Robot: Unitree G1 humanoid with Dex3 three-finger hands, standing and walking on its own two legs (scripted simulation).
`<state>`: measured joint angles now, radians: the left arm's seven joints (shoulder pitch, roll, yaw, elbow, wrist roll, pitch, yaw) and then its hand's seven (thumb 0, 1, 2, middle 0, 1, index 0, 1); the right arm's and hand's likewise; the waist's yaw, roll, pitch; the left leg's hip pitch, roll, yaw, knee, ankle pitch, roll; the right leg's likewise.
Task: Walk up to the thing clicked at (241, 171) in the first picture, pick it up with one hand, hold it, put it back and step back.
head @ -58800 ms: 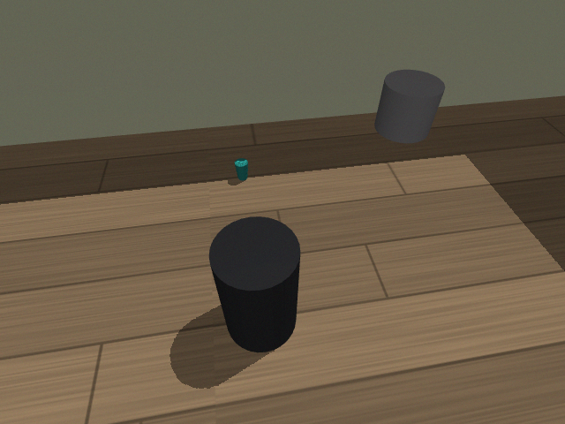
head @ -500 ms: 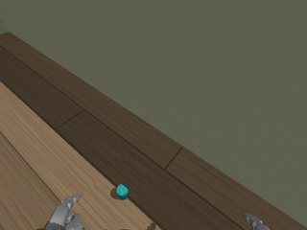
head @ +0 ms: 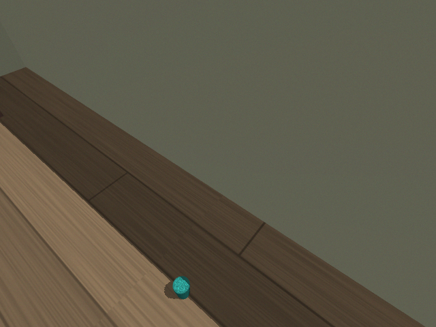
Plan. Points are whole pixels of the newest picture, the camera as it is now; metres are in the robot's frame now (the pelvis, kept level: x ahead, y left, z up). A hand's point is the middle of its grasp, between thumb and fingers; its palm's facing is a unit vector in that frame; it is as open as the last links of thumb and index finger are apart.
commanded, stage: stand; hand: left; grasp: from above
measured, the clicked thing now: (182, 289) +0.42 +0.20 -0.72
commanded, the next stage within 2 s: step back in 1.86 s
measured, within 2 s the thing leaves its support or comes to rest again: neither
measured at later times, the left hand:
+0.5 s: hand out of the picture +0.04 +0.23 -0.16, palm faces +0.03 -0.94 -0.34, open 7.4 cm
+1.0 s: hand out of the picture +0.07 +0.23 -0.15, palm faces +0.02 -0.94 -0.34, open 7.4 cm
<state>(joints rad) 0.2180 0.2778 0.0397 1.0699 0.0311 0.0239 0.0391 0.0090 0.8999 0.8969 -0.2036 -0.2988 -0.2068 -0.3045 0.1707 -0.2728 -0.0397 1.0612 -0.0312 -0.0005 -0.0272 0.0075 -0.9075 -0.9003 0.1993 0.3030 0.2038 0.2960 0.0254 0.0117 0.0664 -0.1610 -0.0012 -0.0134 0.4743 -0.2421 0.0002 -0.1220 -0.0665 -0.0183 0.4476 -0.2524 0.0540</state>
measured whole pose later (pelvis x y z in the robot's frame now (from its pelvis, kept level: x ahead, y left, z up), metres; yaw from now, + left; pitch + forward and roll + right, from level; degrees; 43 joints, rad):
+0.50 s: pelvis -0.01 -0.02 +0.01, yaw +0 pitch -4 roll +0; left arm 0.16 0.30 0.04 1.14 0.02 0.01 0.02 0.01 0.90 0.90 -0.20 -0.30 -0.21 -0.30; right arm 0.16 -0.32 -0.03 1.13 -0.03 0.01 -0.01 0.01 -0.91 -0.90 0.20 0.30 0.20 0.30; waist 0.01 0.02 0.07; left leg -0.12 0.02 -0.02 0.38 -0.19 -0.02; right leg -0.08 -0.04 -0.03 0.36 -0.20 0.03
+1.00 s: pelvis +0.01 -0.02 +0.01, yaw +0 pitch -3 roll +0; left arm 0.12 0.31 0.03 1.14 0.02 0.01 0.01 0.01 0.90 0.90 -0.20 -0.30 -0.21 -0.30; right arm 0.12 -0.32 -0.02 1.14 -0.02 0.00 -0.01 0.01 -0.91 -0.90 0.20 0.30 0.20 0.30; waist 0.01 0.02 0.06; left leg -0.10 0.03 -0.02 0.34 -0.18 -0.03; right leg -0.08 -0.04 -0.03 0.34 -0.20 0.03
